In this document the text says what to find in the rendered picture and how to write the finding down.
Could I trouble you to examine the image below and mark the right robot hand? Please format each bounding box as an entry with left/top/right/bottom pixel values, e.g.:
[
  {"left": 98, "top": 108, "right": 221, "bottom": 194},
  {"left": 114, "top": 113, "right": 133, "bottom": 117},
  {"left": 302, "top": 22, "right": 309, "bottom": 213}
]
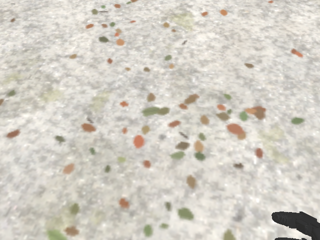
[{"left": 271, "top": 211, "right": 320, "bottom": 240}]

